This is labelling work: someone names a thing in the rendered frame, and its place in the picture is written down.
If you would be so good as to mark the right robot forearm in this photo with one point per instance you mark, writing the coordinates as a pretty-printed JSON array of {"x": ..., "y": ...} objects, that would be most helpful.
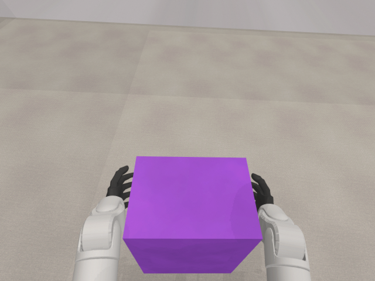
[{"x": 286, "y": 257}]

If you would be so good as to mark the robot left hand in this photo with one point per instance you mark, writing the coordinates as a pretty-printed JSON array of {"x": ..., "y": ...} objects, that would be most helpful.
[{"x": 117, "y": 187}]

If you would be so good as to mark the left robot forearm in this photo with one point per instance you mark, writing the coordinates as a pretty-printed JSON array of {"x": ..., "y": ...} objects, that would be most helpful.
[{"x": 98, "y": 249}]

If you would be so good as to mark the carton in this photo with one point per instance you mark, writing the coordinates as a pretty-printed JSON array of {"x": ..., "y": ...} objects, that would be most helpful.
[{"x": 191, "y": 214}]

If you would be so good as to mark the robot right hand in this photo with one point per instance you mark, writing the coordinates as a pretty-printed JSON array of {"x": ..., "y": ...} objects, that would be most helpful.
[{"x": 263, "y": 195}]

